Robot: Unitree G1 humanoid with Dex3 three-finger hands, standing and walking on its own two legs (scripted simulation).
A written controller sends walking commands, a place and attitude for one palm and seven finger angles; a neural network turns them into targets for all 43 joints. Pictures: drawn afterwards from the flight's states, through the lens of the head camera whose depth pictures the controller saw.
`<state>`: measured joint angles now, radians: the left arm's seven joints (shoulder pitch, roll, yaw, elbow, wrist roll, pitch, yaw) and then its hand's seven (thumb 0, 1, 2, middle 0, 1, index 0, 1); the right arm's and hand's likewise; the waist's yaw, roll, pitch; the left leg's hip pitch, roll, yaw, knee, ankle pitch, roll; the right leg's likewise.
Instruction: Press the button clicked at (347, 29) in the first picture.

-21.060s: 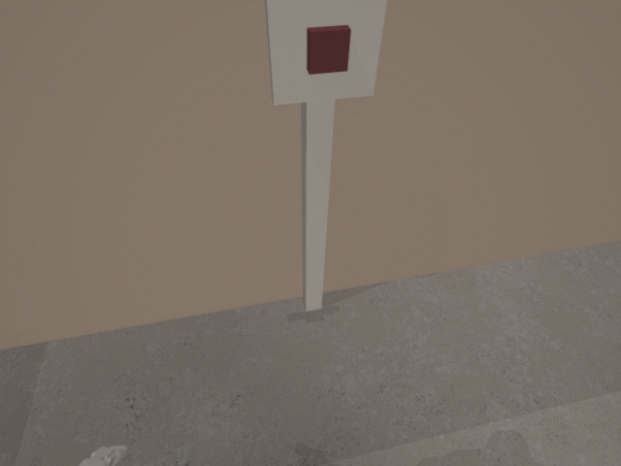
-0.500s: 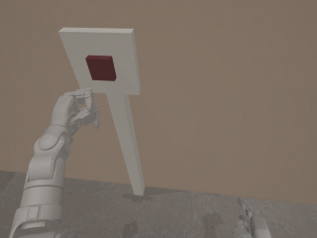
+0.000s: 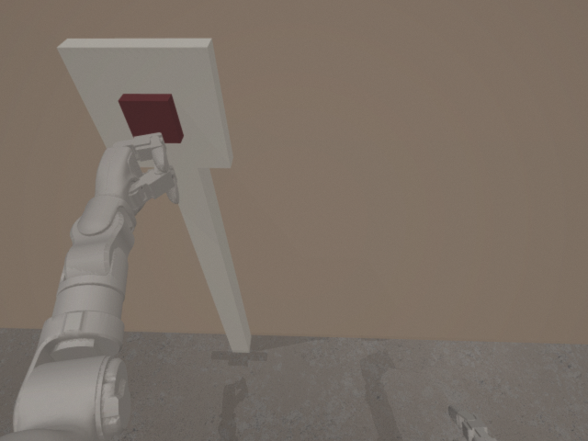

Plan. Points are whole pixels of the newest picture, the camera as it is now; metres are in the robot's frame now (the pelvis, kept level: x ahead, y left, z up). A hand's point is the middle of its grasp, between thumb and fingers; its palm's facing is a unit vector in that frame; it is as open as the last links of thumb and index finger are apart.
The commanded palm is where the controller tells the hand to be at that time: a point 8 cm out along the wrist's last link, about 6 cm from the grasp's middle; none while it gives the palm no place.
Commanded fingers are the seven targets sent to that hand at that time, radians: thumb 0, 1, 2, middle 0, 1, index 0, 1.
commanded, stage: aim a knuckle at the button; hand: left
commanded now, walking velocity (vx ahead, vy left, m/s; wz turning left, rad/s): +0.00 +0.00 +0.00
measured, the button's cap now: (153, 118) +0.52 +0.21 +0.19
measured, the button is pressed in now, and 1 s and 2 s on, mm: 0 0 0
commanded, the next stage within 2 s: press the button with the knuckle in 1.54 s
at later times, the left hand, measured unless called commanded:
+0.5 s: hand (173, 180) +0.41 +0.17 +0.16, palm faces +0.00 -1.00 +0.00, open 3.1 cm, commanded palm +0.39 +0.23 +0.16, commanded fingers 0.00 0.90 0.90 -1.30 -1.50 -1.30 -1.50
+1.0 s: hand (169, 181) +0.42 +0.18 +0.16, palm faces +0.01 -1.00 +0.00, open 3.1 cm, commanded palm +0.39 +0.23 +0.16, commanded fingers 0.00 0.90 0.90 -1.30 -1.50 -1.30 -1.50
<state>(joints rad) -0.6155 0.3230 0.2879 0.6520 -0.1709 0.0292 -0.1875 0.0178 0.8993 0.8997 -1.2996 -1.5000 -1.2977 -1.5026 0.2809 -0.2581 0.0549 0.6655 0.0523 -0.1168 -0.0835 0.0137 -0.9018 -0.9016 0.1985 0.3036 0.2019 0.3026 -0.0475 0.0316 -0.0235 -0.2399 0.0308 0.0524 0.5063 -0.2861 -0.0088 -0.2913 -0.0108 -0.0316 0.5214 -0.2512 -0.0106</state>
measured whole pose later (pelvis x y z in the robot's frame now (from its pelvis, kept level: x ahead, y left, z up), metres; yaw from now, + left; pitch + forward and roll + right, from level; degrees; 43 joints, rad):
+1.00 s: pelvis +0.00 +0.00 +0.00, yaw +0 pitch +2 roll +0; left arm -0.62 0.31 0.26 0.66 -0.17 -0.01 -0.19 0.02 0.90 0.90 -1.30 -1.50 -1.30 -1.50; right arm 0.27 -0.26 0.05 0.64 0.05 -0.10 -0.08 0.01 -0.90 -0.90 0.20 0.30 0.20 0.30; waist -0.04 0.03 -0.02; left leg -0.26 0.03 0.05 0.53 -0.29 0.00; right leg -0.30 -0.01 -0.04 0.52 -0.25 -0.01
